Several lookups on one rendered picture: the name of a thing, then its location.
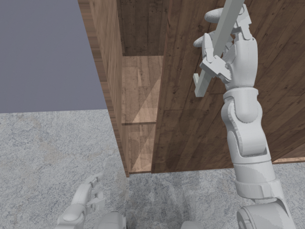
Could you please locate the robot right forearm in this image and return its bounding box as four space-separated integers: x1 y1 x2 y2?
221 87 296 229

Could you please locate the robot right upper arm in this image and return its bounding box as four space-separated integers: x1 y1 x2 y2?
237 203 294 229

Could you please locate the handle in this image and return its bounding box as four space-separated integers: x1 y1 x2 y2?
193 0 245 97

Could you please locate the wardrobe door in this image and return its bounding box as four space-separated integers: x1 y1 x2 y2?
279 143 305 159
151 0 305 174

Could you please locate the left robot thigh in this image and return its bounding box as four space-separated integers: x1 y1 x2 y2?
93 212 126 229

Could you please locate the robot left forearm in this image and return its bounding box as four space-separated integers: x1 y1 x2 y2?
54 204 86 229

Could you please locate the left robot hand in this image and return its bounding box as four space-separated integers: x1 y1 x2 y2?
71 173 105 215

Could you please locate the right robot hand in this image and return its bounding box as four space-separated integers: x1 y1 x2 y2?
193 4 258 91

